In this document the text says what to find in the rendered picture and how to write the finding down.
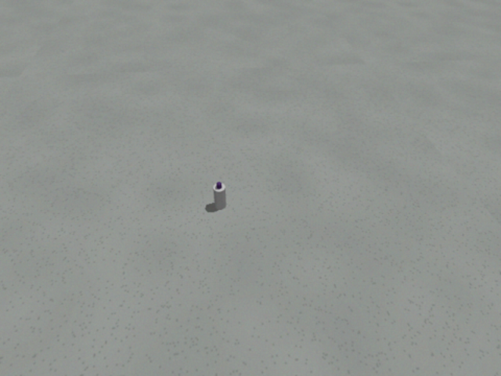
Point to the bottle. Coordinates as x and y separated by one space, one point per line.
219 196

